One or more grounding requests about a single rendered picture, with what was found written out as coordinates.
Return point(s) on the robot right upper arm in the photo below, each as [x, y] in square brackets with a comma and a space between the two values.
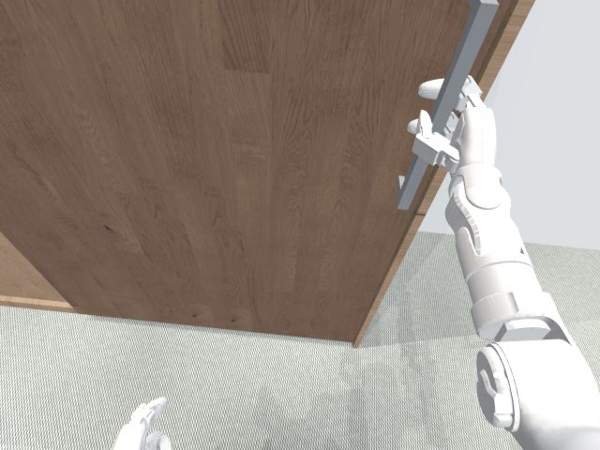
[541, 392]

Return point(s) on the wardrobe door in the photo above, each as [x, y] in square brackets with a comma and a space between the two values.
[18, 277]
[229, 164]

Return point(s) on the left robot hand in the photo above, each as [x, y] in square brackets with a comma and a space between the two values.
[133, 436]

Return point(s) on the handle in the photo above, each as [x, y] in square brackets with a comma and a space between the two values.
[476, 28]

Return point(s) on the right robot hand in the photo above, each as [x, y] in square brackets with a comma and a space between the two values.
[473, 134]

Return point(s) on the robot right forearm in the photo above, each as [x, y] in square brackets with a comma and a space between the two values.
[508, 302]

